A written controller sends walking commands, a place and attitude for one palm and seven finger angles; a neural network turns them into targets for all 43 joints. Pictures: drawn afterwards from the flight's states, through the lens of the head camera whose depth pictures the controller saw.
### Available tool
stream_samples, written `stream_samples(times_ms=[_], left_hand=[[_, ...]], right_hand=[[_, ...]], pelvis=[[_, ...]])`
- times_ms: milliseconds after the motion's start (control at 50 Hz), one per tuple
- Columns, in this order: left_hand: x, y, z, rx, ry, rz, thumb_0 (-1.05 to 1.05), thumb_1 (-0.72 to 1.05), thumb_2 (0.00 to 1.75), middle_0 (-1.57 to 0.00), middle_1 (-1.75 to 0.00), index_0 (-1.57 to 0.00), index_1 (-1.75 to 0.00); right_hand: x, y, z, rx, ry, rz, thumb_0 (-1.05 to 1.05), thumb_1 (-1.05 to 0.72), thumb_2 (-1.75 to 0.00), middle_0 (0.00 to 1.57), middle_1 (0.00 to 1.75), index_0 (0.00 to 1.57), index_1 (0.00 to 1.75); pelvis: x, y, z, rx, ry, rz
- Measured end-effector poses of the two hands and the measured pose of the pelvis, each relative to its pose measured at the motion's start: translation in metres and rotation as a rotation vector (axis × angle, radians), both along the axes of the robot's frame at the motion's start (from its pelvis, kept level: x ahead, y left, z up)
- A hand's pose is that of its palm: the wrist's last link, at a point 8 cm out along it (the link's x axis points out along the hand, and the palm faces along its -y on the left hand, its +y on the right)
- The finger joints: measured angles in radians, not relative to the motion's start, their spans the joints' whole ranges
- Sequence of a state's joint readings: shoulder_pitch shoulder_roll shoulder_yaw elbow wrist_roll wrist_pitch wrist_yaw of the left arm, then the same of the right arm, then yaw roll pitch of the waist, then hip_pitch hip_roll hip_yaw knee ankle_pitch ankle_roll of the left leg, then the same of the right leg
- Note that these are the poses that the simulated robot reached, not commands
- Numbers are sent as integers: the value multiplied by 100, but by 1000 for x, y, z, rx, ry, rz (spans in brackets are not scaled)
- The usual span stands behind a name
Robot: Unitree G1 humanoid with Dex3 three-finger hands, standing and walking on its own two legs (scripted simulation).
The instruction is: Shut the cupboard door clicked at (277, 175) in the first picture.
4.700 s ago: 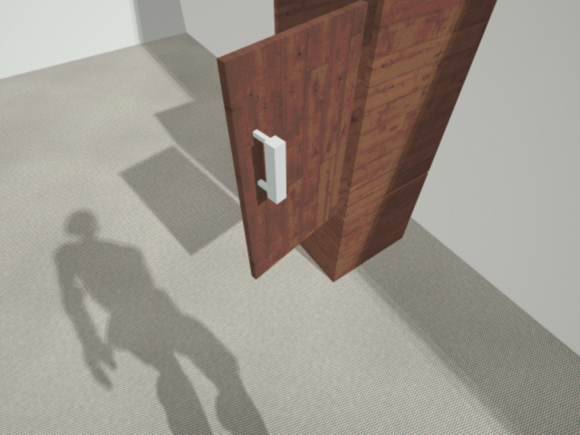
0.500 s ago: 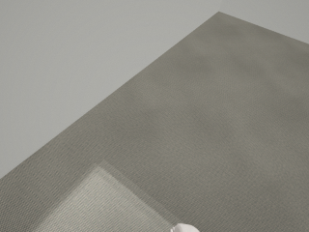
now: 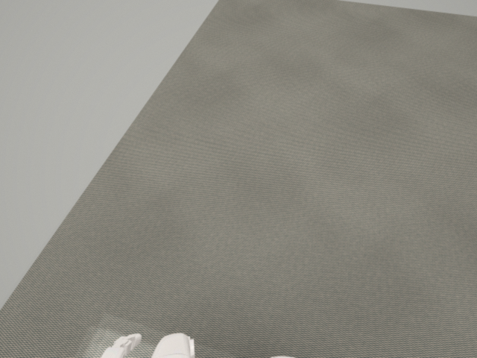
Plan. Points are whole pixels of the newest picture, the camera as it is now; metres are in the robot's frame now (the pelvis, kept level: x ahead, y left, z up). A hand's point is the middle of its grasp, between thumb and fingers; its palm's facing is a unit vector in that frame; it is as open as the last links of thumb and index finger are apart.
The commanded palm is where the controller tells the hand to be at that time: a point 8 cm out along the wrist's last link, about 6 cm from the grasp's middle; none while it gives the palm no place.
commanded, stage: walk around to get in front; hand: left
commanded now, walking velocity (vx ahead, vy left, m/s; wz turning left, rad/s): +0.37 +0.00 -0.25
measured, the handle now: out of the picture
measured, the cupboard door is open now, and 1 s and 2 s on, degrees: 100 100 100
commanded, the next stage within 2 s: walk to a spot facing it in 0.62 s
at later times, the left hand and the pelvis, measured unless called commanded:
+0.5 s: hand (144, 309) +0.23 +0.20 -0.18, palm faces -0.07 -0.98 -0.16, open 7.4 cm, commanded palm none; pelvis +0.25 +0.02 +0.00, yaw -10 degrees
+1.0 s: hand (223, 159) +0.61 +0.04 -0.15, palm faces -0.23 -0.96 -0.18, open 7.3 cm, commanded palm none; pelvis +0.45 -0.09 +0.01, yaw -11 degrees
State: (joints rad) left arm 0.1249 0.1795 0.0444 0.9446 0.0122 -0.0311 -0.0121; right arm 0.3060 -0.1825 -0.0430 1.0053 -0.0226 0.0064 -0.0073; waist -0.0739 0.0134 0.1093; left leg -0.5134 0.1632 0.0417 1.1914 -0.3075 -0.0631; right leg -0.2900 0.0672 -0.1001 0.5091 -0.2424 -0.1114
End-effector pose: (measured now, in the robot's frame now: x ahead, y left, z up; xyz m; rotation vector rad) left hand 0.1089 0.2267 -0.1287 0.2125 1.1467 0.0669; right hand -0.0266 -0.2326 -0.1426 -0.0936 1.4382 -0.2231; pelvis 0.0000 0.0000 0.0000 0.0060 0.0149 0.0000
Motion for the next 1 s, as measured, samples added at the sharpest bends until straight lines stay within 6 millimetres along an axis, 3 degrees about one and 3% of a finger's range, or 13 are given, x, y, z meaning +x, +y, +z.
stream_samples(times_ms=[80,200,320,380,420,460,620,700,780,820,860,1000], left_hand=[[2,10,9,33,45,55,-1,95,90,-20,-30,-20,-30],[1,18,8,39,151,106,0,93,90,-20,-30,-20,-30],[4,18,-5,13,311,151,1,92,90,-20,-30,-19,-30],[19,21,-18,-7,391,146,1,91,90,-20,-30,-19,-30],[43,23,-22,-13,409,116,1,91,90,-20,-30,-19,-30],[79,24,-22,-17,388,82,1,91,90,-20,-30,-19,-30],[274,1,-4,-12,143,-77,1,92,90,-20,-29,-19,-30],[371,-26,3,18,55,-192,1,92,90,-20,-29,-19,-30],[459,-67,0,51,-44,-289,1,92,90,-19,-29,-19,-30],[487,-87,-1,55,-101,-297,1,92,90,-19,-29,-19,-30],[500,-103,3,46,-118,-294,1,92,90,-19,-29,-19,-30],[499,-138,5,-32,-52,-194,0,92,90,-20,-29,-20,-30]], right_hand=[[96,-6,9,-2,-175,43,0,-91,-90,20,30,20,30],[221,-5,20,-5,-335,109,0,-91,-90,20,30,20,30],[332,10,27,-12,-431,163,0,-91,-90,20,30,20,30],[370,17,24,-39,-485,159,0,-91,-90,20,30,20,30],[375,18,23,-51,-485,132,0,-91,-90,20,30,20,30],[367,17,22,-58,-441,91,0,-91,-90,20,30,20,30],[282,2,13,-55,-94,-121,-1,-94,-90,20,30,20,30],[247,-4,8,-29,57,-225,0,-93,-90,20,30,20,30],[233,-13,-3,17,186,-301,0,-92,-90,20,30,20,30],[238,-19,-7,41,233,-321,0,-92,-90,20,30,20,30],[258,-29,-7,48,239,-323,0,-92,-90,20,30,20,30],[383,-64,2,39,55,-239,0,-92,-90,20,30,20,30]], pelvis=[[34,-4,8,2,19,-24],[92,0,9,-6,20,-52],[159,11,0,-1,13,-84],[195,20,-11,-3,8,-120],[213,22,-12,7,-5,-147],[230,22,-8,10,-11,-163],[302,7,7,5,-9,-230],[339,-14,2,12,-7,-274],[379,-48,-14,20,-6,-293],[393,-62,-19,17,-10,-287],[406,-71,-15,11,-16,-269],[448,-91,5,4,-1,-190]])
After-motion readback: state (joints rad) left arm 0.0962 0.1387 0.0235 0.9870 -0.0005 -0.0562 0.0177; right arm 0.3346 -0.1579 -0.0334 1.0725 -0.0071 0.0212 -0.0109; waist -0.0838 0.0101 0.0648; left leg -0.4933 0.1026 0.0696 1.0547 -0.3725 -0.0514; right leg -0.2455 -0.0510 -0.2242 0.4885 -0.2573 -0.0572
